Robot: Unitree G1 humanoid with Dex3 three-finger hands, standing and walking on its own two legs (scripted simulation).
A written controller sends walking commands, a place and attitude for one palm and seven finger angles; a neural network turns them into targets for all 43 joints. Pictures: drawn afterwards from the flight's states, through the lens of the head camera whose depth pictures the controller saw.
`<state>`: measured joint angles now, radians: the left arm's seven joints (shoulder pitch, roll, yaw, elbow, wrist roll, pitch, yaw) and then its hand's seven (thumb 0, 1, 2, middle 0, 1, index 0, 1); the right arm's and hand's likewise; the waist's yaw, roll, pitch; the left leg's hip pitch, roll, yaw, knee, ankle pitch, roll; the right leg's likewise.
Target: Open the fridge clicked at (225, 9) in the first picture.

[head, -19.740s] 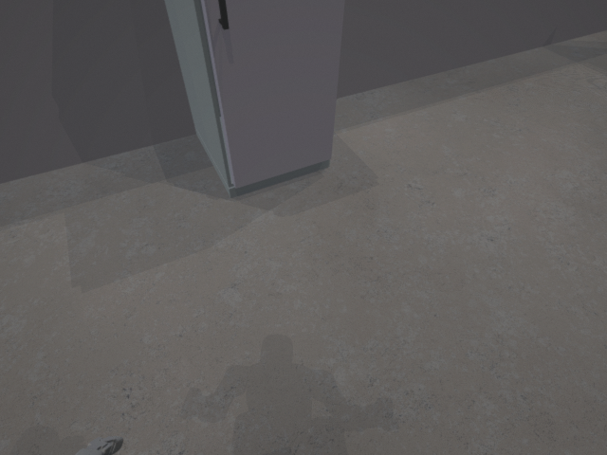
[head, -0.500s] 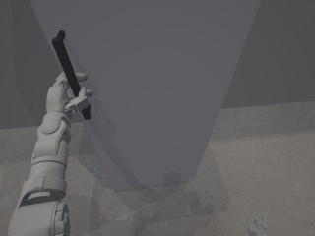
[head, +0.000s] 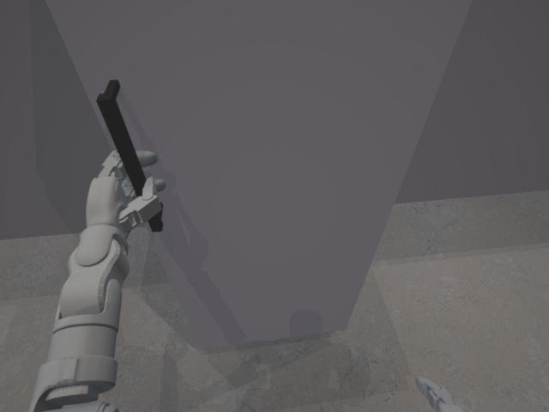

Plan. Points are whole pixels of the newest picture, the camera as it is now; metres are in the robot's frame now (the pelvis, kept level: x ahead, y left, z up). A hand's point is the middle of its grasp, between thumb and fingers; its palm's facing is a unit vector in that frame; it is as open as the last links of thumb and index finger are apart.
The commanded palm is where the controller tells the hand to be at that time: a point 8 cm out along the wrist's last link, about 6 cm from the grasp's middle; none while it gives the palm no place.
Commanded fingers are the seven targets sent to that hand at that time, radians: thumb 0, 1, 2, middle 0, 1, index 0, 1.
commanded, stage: pull the door a little, standing still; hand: left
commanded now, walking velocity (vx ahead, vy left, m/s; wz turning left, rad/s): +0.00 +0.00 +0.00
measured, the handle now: (138, 166) +0.43 +0.23 +0.15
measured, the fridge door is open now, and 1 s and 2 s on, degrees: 1 27 81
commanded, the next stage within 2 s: walk backward, drawing the door open in 0.08 s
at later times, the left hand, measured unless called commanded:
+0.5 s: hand (160, 259) +0.28 +0.16 +0.13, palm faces +0.19 -0.95 -0.26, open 5.8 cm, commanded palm +0.24 +0.20 +0.14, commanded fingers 0.00 0.90 0.90 -0.45 -1.40 -0.45 -1.40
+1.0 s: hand (204, 325) +0.20 +0.09 +0.13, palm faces +0.43 -0.88 -0.21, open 6.0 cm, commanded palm +0.14 +0.12 +0.14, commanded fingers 0.00 0.90 0.90 -0.45 -1.40 -0.45 -1.40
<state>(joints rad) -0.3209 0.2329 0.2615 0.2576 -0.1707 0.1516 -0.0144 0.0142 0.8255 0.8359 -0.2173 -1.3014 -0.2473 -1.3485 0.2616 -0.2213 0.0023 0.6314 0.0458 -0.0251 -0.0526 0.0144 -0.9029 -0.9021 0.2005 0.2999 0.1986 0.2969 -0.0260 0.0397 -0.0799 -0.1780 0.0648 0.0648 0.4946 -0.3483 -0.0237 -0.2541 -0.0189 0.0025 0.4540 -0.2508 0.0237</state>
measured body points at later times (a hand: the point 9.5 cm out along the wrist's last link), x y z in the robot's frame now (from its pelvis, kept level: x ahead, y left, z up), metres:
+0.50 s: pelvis +0.05 +0.00 +0.00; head +0.05 -0.03 +0.45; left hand +0.26 +0.21 +0.14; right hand +0.25 -0.20 -0.08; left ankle -0.07 +0.13 -0.71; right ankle +0.05 -0.08 -0.73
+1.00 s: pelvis +0.01 -0.12 -0.02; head +0.02 -0.13 +0.43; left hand +0.17 +0.13 +0.14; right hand +0.25 -0.25 -0.11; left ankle +0.04 +0.08 -0.71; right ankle +0.09 -0.18 -0.74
